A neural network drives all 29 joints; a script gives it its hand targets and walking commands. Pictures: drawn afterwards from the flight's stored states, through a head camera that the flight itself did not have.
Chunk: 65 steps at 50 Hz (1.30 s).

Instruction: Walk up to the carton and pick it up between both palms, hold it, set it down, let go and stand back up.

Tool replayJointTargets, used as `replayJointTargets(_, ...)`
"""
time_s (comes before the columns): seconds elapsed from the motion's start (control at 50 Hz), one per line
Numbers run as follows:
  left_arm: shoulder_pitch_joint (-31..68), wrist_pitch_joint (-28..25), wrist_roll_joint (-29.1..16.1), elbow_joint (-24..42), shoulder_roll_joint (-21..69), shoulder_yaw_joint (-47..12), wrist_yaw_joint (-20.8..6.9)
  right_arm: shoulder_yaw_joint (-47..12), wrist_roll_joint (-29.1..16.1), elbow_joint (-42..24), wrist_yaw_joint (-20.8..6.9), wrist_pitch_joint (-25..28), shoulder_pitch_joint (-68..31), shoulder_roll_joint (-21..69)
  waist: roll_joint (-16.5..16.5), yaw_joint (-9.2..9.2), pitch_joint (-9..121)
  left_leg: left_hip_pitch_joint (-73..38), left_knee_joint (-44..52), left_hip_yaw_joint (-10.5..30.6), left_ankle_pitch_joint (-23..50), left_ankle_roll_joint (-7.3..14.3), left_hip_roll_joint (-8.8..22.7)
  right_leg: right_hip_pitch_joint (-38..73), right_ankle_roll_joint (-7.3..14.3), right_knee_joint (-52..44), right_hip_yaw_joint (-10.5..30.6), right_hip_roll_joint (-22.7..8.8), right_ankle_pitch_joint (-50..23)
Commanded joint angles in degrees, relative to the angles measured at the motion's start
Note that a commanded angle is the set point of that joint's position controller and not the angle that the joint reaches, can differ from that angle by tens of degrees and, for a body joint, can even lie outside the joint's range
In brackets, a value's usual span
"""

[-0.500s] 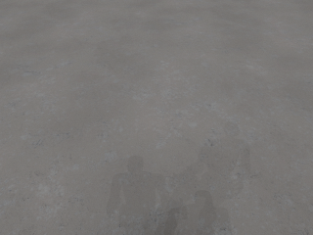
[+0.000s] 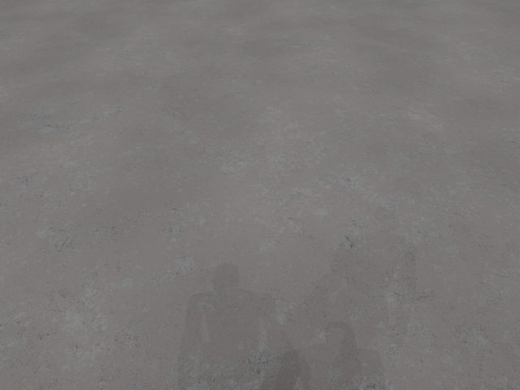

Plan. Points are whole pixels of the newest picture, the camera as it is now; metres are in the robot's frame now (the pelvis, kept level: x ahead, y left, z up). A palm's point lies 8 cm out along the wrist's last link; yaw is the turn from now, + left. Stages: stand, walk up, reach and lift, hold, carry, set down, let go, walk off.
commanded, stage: stand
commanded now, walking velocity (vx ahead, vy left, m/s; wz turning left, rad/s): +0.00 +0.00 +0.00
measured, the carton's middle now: out of the picture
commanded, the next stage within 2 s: none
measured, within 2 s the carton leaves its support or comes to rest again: neither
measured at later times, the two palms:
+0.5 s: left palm out of the picture -0.03 +0.20 -0.15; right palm out of the picture -0.04 -0.20 -0.15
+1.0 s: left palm out of the picture -0.03 +0.19 -0.15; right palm out of the picture -0.04 -0.20 -0.15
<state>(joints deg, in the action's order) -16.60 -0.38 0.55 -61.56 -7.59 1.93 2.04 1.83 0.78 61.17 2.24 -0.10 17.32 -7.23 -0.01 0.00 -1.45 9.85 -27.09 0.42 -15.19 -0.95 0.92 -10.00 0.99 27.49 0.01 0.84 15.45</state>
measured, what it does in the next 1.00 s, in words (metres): stands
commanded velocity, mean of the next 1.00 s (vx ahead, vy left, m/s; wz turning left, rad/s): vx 0.00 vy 0.00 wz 0.00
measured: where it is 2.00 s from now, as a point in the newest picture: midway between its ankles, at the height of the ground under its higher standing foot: outside the picture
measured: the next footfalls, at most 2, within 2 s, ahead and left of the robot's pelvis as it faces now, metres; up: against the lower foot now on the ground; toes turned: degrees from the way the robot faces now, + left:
none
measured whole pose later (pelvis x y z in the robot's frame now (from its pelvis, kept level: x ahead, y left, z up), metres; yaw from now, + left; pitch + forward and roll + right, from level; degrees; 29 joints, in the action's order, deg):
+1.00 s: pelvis -0.01 -0.01 +0.00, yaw +0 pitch -2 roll +0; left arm -17.9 -0.5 0.6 -66.5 -5.5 0.6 2.2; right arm 0.2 0.8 67.5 2.5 0.1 18.6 -5.2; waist -0.2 0.0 -0.9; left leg 10.5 -25.5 0.7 -13.6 -1.5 1.6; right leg -10.4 1.4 25.4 -0.2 1.5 13.6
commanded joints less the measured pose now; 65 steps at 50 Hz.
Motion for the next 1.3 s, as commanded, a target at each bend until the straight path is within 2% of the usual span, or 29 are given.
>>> replayJointTargets(0.0,-2.51,-0.52,-0.08,0.29,-4.48,0.52,0.28,0.73,-0.03,0.24,0.33,0.51,3.45,-4.96,-0.05,0.15,-3.17,1.30,4.99,3.40,7.24,2.07,3.08,-1.64,1.46,-6.17,5.13,-4.48,-7.91)
replayJointTargets(0.08,-3.09,-0.36,-0.08,-1.18,-4.14,0.33,0.36,0.23,-0.06,1.46,0.36,0.40,3.39,-3.87,0.53,0.07,-4.12,1.83,5.38,3.36,6.32,1.95,3.26,-2.00,1.15,-6.75,4.88,-4.38,-6.35)
replayJointTargets(0.14,-3.89,-0.27,-0.05,-2.14,-3.13,0.01,0.46,0.05,0.10,2.68,0.46,0.42,3.97,-3.98,-0.80,-0.11,-4.30,1.82,5.62,3.28,6.39,1.90,3.18,-1.63,1.25,-6.94,5.27,-4.57,-6.29)
replayJointTargets(0.48,-4.48,-0.22,0.09,-4.17,-2.60,-0.44,0.54,-0.62,0.06,5.40,0.59,0.18,5.49,-2.69,0.39,0.35,-5.10,2.11,5.84,3.07,5.27,1.43,3.16,-3.31,1.02,-8.06,5.39,-4.38,-3.91)
replayJointTargets(0.56,-5.40,-0.20,0.07,-4.40,-2.66,-0.51,0.51,-0.82,0.05,5.78,0.54,0.21,5.23,-2.41,-0.29,-0.24,-4.85,3.10,6.15,3.36,5.14,1.44,3.35,-2.17,1.15,-7.99,5.12,-4.38,-3.80)
replayJointTargets(0.64,-5.08,-0.09,0.09,-4.46,-2.39,-0.60,0.49,-1.03,0.01,5.80,0.39,0.25,5.48,-1.87,-1.03,0.09,-4.74,2.84,6.17,3.12,4.55,1.30,3.09,-3.17,1.40,-8.17,5.38,-4.47,-2.81)
replayJointTargets(0.66,-4.74,-0.13,0.09,-4.25,-2.59,-0.61,0.48,-1.04,-0.08,5.77,0.37,0.33,5.85,-1.83,0.05,0.16,-4.49,2.29,5.87,3.24,4.78,1.39,3.08,-3.64,1.33,-8.13,5.51,-4.47,-2.84)
replayJointTargets(0.74,-5.79,-0.29,0.02,-4.42,-1.91,-0.76,0.51,-0.95,0.10,5.86,0.56,0.32,5.80,-2.43,0.10,-0.27,-4.60,2.81,5.91,3.20,5.04,1.36,3.26,-3.23,1.36,-8.38,5.51,-4.51,-2.93)
replayJointTargets(0.76,-5.25,-0.26,-0.05,-4.43,-1.46,-0.92,0.51,-0.97,-0.01,5.71,0.49,0.27,5.82,-2.06,0.64,0.14,-4.40,2.67,5.94,3.29,4.68,1.39,3.25,-3.65,1.45,-8.40,5.40,-4.37,-2.64)
replayJointTargets(0.92,-5.39,-0.46,0.07,-4.14,-2.70,-0.66,0.39,-1.09,0.02,6.07,0.52,0.43,6.28,-2.21,-0.75,0.03,-4.21,3.07,6.21,3.19,5.41,1.44,3.38,-2.87,1.55,-8.26,5.63,-4.64,-3.85)
replayJointTargets(1.02,-5.64,-0.48,0.10,-4.08,-2.19,-0.81,0.40,-1.02,0.02,6.03,0.51,0.55,6.26,-2.12,-0.69,-0.09,-5.10,3.18,6.14,3.11,5.36,1.31,3.53,-3.22,1.46,-8.16,5.44,-4.51,-4.39)
replayJointTargets(1.06,-6.01,-0.46,0.08,-4.22,-2.26,-0.76,0.45,-1.01,0.06,5.97,0.44,0.60,6.49,-2.20,0.27,0.03,-4.62,2.98,6.13,3.29,5.53,1.46,3.55,-2.79,1.55,-8.29,5.56,-4.63,-4.25)
replayJointTargets(1.18,-6.28,-0.60,-0.01,-4.11,-2.32,-0.85,0.30,-0.97,-0.07,5.97,0.31,0.53,6.66,-2.30,-0.69,-0.03,-4.14,2.78,6.11,3.18,5.60,1.38,3.37,-2.81,1.57,-8.45,5.58,-4.57,-4.28)
replayJointTargets(1.28,-5.72,-0.71,0.03,-3.98,-2.12,-1.00,0.28,-1.02,-0.02,5.87,0.41,0.63,6.26,-2.26,-0.03,0.05,-4.25,2.05,6.11,3.14,6.69,1.24,3.62,-2.68,1.53,-8.16,5.24,-4.57,-5.55)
